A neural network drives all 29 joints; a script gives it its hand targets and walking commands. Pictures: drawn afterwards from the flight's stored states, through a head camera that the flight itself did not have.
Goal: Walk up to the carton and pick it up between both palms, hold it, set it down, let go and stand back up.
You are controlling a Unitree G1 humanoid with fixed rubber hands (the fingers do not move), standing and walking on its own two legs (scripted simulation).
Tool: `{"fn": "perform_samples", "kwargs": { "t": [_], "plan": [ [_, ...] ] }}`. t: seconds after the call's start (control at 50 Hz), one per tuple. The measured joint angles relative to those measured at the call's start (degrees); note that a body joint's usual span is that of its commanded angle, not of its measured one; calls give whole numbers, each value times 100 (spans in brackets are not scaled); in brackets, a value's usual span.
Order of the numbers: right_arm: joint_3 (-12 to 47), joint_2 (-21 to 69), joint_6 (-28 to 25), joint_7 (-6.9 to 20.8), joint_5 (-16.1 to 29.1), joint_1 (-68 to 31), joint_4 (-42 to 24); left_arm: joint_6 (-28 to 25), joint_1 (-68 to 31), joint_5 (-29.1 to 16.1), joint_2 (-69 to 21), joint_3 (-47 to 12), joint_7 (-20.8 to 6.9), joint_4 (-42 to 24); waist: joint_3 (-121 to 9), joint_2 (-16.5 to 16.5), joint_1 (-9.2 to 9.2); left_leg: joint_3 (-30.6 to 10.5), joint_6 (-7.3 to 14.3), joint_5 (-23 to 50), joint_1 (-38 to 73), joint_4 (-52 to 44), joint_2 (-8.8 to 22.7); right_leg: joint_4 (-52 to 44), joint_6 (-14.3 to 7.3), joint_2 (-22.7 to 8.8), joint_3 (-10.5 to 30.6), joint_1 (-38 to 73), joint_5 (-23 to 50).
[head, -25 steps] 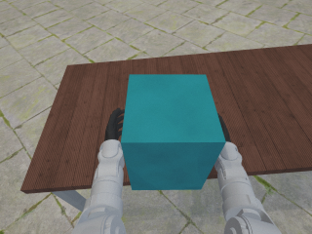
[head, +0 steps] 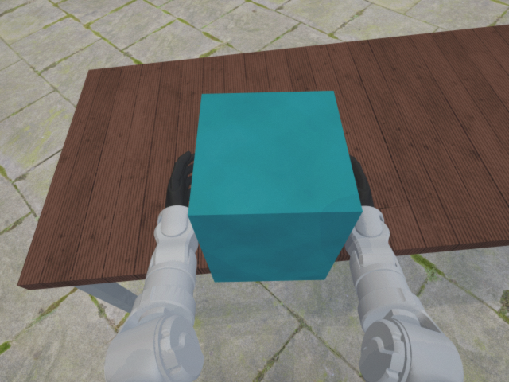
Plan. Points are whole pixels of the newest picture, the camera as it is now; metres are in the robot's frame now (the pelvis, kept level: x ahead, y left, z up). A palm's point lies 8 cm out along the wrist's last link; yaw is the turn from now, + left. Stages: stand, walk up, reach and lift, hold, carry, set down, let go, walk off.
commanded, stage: set down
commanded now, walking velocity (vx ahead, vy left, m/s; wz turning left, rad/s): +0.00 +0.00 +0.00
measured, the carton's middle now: (268, 195) +0.42 -0.01 +0.01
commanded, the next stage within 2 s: none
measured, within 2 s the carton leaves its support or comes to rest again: rests again in 0.24 s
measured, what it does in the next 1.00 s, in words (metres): stands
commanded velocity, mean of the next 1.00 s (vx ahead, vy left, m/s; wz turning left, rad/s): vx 0.00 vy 0.00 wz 0.00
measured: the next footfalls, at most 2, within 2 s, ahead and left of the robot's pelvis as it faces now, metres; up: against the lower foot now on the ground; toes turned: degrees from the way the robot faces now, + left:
none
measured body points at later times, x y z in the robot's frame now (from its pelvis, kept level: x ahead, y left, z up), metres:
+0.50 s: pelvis +0.04 +0.02 +0.00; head +0.15 +0.01 +0.44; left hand +0.46 +0.15 +0.01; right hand +0.45 -0.15 +0.00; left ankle -0.03 +0.13 -0.74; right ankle -0.01 -0.10 -0.74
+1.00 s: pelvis +0.02 +0.01 +0.00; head +0.14 +0.00 +0.43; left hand +0.46 +0.15 +0.01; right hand +0.45 -0.15 +0.00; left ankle -0.03 +0.13 -0.74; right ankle -0.01 -0.10 -0.74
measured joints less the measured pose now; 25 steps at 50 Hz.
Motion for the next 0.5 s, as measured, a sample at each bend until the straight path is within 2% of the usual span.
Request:
{"fn": "perform_samples", "kwargs": {
  "t": [0.16,0.32,0.5],
  "plan": [
    [93,-67,-16,-116,116,-202,27,15,-240,-190,130,-159,45,46,-86,-12,-53,-9,21,-56,-201,-6,-23,-3,25,-25,-27,-195,-67],
    [160,-48,34,-47,252,-64,-133,20,-72,-246,85,-276,68,-84,-14,-42,-112,-2,87,-218,22,-8,-78,-3,89,-81,-34,30,-232],
    [271,-161,-97,20,390,21,26,-14,168,-391,-13,-431,217,-192,158,-131,-175,24,153,-342,343,-5,-134,-2,147,-134,-57,342,-339]
  ]
}}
